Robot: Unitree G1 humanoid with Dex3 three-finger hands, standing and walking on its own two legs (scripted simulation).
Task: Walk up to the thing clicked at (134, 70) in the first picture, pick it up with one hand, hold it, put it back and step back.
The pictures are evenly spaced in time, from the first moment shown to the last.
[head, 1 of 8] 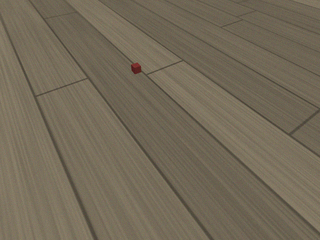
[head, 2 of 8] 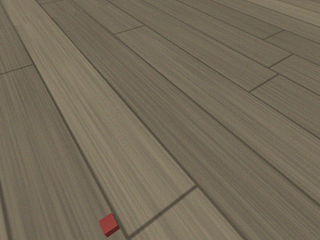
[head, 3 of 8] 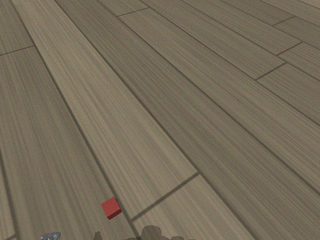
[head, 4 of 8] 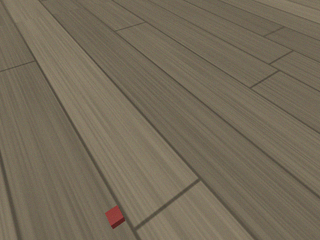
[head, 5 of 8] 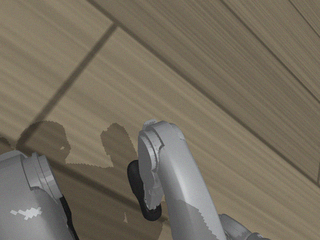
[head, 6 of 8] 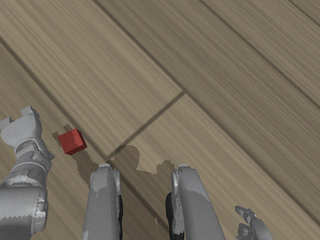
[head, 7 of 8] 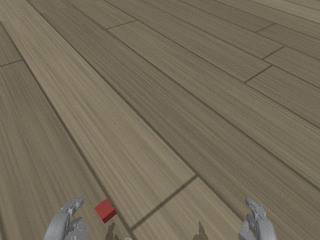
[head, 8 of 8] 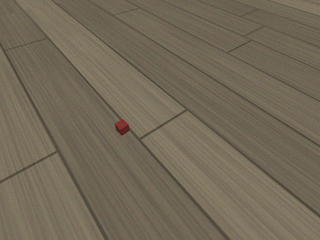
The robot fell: no
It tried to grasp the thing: yes
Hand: left
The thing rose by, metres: 0.03
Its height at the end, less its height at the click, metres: +0.00
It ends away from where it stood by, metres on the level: 0.04
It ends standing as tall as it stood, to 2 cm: yes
